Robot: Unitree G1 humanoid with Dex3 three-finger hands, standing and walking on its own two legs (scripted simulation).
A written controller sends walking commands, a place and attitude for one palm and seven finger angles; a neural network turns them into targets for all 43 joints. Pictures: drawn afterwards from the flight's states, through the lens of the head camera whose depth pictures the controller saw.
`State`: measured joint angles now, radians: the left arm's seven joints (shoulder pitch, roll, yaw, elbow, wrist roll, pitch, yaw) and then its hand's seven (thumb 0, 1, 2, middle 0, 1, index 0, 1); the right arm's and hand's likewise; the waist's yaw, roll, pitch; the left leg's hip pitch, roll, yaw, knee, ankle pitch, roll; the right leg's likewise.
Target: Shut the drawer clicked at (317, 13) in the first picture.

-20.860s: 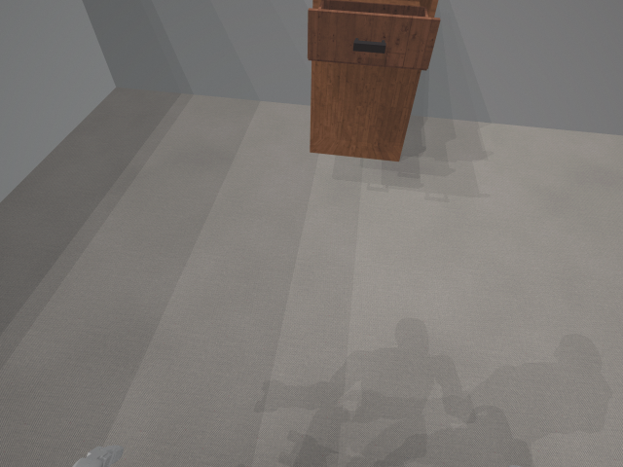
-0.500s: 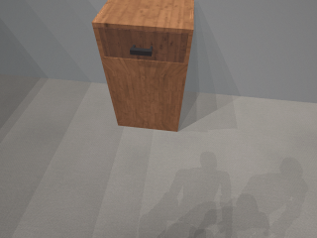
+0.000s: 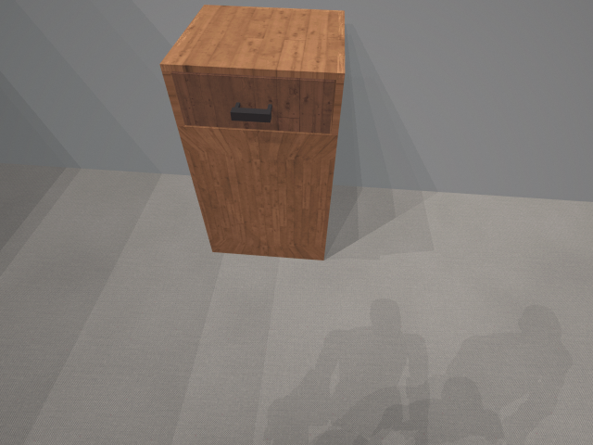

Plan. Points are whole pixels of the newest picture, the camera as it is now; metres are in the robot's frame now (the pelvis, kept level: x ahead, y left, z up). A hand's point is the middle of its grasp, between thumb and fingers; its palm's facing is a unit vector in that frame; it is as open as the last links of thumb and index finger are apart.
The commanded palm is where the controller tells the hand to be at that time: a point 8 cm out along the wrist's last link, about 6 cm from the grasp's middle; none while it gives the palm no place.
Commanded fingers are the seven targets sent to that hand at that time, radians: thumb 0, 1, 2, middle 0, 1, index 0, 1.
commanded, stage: let the arm hang, fingers relaxed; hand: left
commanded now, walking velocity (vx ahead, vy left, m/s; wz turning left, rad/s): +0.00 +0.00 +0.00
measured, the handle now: (252, 110) +0.93 +0.17 -0.06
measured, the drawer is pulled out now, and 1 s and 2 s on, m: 0.00 0.00 0.00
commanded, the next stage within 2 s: look to check the result in 0.04 s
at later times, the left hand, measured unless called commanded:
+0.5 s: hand out of the picture +0.02 +0.18 -0.17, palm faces +0.02 -0.97 -0.23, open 7.3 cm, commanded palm none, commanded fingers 0.00 0.90 0.90 -0.20 -0.30 -0.20 -0.30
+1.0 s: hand out of the picture +0.06 +0.20 -0.16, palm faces +0.00 -0.96 -0.28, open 7.3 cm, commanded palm none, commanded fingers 0.00 0.90 0.90 -0.20 -0.30 -0.20 -0.30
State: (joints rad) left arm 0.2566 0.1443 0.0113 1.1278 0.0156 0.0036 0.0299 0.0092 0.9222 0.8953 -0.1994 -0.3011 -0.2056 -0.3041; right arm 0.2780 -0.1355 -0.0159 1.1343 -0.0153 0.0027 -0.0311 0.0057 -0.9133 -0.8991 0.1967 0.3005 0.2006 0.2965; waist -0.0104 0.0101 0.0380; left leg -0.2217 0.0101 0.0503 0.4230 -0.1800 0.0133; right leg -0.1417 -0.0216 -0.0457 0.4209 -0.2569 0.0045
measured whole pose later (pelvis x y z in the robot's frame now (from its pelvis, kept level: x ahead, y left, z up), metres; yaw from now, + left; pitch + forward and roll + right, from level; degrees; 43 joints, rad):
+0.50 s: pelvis +0.01 -0.01 +0.00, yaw +0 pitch -1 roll +0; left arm 0.24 0.18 0.02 1.14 0.01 0.00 0.03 0.00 0.91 0.90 -0.20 -0.30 -0.20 -0.30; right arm 0.22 -0.18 -0.02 1.14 -0.01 0.00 -0.03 0.00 -0.91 -0.90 0.20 0.30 0.20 0.30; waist 0.00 0.02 0.06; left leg -0.20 0.02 0.04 0.40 -0.18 0.00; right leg -0.11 -0.01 -0.05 0.38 -0.25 -0.01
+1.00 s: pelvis +0.02 -0.01 +0.00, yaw +0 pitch -1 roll +0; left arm 0.17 0.23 0.02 1.13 0.01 -0.01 0.02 0.01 0.91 0.90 -0.20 -0.30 -0.20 -0.30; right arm 0.17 -0.23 -0.02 1.14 -0.01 0.00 -0.03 0.00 -0.91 -0.90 0.20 0.30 0.20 0.30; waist -0.01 0.02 0.05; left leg -0.16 0.03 0.05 0.36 -0.18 -0.01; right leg -0.08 0.00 -0.05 0.34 -0.24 -0.01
